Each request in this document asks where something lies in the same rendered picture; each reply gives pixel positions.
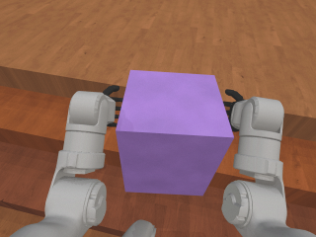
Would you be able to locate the left robot forearm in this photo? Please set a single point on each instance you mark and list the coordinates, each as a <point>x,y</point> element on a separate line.
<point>89,114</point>

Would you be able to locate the right robot upper arm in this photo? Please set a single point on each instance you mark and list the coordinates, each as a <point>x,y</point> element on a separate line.
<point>257,210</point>

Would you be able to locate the right robot forearm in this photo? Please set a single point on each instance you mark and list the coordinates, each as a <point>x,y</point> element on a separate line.
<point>260,124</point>

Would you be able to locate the left robot thigh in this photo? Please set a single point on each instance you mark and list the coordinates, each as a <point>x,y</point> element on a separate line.
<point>140,228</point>

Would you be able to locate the robot right hand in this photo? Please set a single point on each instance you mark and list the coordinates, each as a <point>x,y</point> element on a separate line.
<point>238,98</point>

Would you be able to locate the left robot upper arm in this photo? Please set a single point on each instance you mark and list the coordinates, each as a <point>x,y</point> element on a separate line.
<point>73,206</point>

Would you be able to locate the robot left hand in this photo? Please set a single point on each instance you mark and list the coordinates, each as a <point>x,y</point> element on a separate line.
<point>107,92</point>

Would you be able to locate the carton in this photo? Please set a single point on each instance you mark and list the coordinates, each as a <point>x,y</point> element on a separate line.
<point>173,132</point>

